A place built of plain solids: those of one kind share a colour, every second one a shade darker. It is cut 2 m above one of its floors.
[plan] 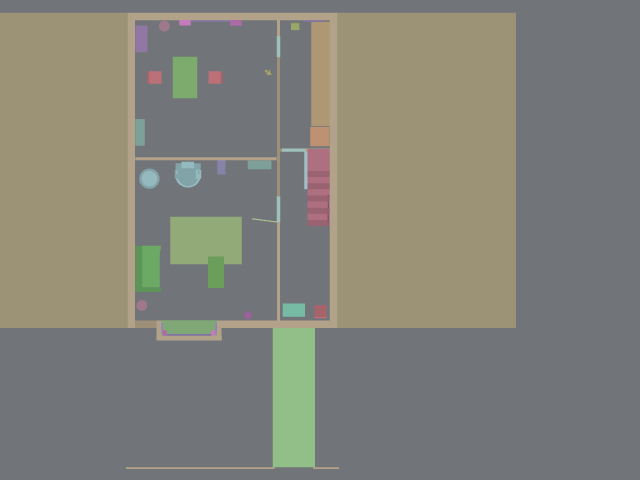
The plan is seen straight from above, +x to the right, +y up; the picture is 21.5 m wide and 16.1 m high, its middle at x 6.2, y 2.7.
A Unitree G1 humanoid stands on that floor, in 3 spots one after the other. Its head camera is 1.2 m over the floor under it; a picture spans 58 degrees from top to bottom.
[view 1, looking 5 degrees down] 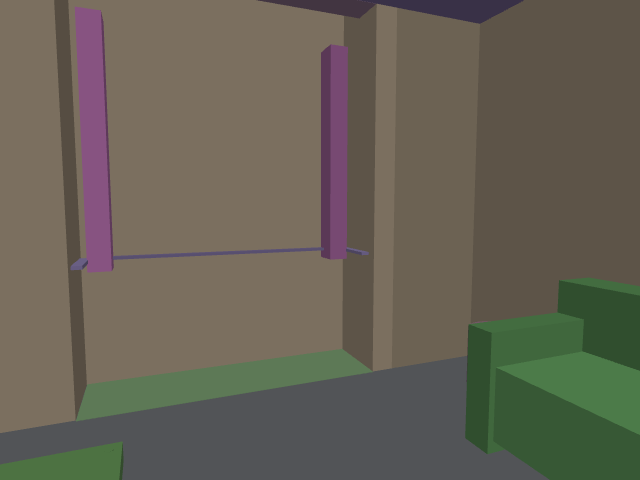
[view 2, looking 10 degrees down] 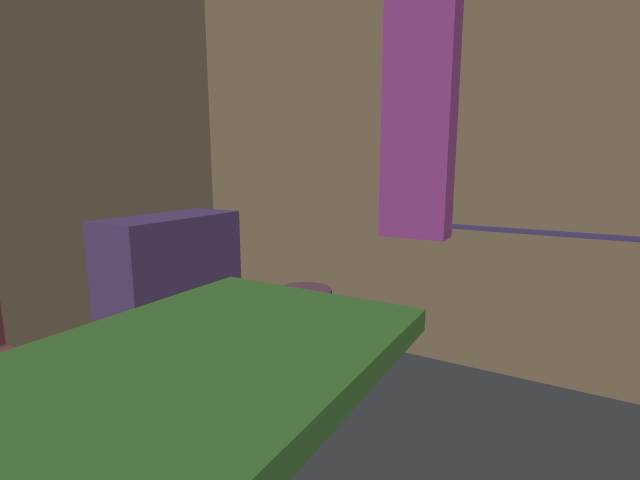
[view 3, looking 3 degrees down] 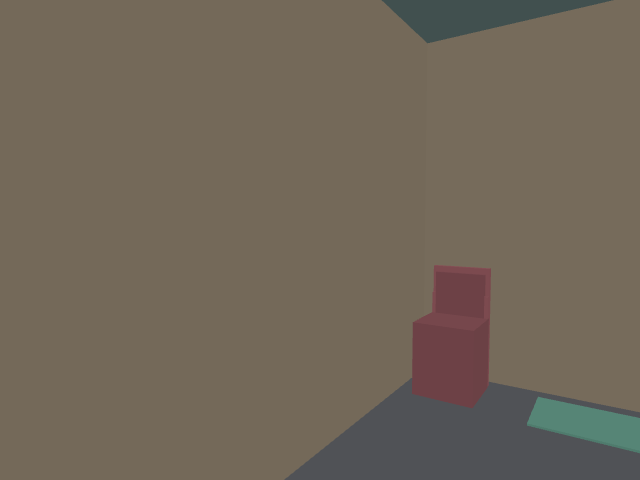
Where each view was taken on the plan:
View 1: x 2.35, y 2.65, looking -112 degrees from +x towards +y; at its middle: wall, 3.43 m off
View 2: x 2.45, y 7.53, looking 120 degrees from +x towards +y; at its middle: wall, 2.99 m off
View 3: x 5.32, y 3.26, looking -56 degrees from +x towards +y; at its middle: wall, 2.17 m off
